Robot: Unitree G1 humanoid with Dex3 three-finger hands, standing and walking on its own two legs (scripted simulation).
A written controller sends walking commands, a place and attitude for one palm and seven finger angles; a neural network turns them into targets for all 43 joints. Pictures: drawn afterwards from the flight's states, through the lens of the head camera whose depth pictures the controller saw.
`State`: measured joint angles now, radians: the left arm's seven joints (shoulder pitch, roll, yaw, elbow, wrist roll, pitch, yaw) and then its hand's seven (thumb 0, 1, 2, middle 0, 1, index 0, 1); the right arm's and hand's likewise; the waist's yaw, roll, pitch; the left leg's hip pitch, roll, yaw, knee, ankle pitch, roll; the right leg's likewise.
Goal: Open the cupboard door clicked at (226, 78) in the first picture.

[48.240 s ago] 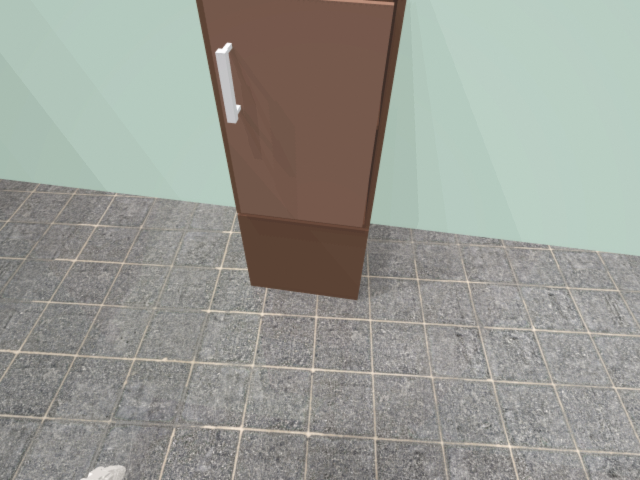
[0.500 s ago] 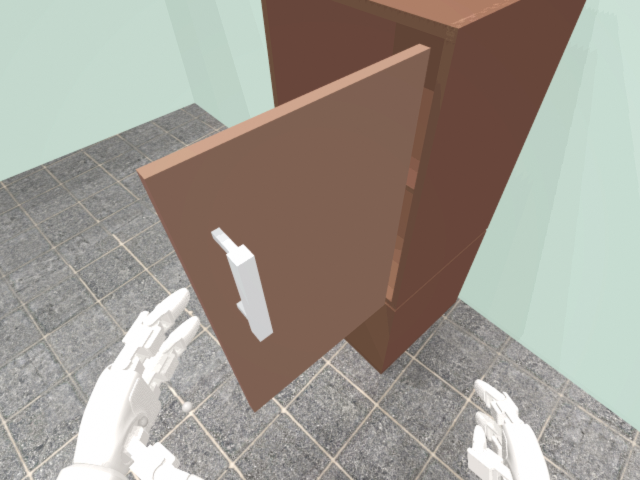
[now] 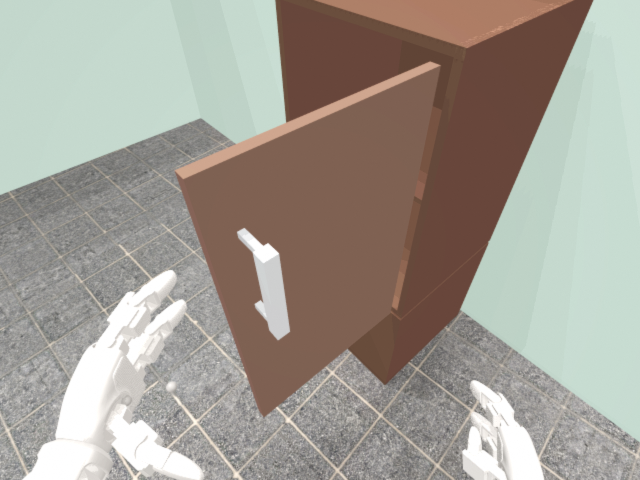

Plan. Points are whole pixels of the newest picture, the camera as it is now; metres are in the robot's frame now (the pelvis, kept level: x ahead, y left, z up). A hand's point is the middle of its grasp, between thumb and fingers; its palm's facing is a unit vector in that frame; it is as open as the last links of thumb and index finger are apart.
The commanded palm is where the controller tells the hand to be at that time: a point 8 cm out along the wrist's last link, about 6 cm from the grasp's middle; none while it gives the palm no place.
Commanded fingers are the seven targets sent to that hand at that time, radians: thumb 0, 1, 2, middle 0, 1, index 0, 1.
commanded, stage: draw the hand back to the body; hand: left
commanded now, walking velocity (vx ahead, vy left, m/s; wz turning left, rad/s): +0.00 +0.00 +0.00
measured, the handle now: (264, 286) +0.32 +0.11 +0.10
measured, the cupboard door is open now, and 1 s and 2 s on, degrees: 89 89 89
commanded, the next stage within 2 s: step back with the hand held close in 1.24 s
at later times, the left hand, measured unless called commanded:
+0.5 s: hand (100, 348) +0.20 +0.23 +0.15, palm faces +0.31 -0.88 -0.37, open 13.4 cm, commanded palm +0.15 +0.28 +0.17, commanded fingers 0.00 0.31 0.64 -0.18 -0.30 -0.18 -0.30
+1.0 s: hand (60, 303) +0.22 +0.27 +0.19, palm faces +0.44 -0.81 -0.39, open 7.9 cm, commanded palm +0.17 +0.30 +0.20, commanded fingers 0.00 0.90 0.90 -0.20 -0.30 -0.20 -0.30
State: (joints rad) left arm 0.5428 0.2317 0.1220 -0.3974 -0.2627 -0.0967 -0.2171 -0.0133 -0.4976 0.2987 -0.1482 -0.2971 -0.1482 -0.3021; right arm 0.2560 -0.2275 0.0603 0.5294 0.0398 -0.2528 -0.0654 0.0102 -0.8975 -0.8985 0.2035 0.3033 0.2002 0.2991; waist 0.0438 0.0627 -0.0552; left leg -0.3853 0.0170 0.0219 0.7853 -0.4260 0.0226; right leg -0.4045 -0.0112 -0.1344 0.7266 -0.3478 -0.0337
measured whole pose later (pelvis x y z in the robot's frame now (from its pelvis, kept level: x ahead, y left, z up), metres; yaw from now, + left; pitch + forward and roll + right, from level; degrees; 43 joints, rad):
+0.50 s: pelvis +0.01 +0.01 +0.03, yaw -1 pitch -4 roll -1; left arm 0.54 0.30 0.18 -0.43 -0.03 -0.07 0.11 -0.01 -0.02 0.50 -0.17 -0.30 -0.17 -0.30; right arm 0.21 -0.22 0.06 0.62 -0.01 -0.18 -0.08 0.01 -0.90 -0.90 0.20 0.30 0.20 0.30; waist 0.07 0.06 0.04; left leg -0.10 -0.01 0.05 0.47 -0.30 0.04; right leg -0.13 -0.01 -0.11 0.43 -0.23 -0.01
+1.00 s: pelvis +0.02 +0.01 +0.03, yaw -2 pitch -5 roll -1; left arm 0.45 0.33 0.33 -0.39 -0.05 -0.08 0.11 0.01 0.79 0.85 -0.20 -0.30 -0.20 -0.30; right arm 0.18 -0.23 0.03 0.64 -0.01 -0.10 -0.06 0.01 -0.90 -0.90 0.20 0.30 0.20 0.30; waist 0.08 0.07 0.05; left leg -0.02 0.00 0.06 0.39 -0.28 0.03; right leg -0.06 0.00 -0.09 0.35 -0.20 -0.02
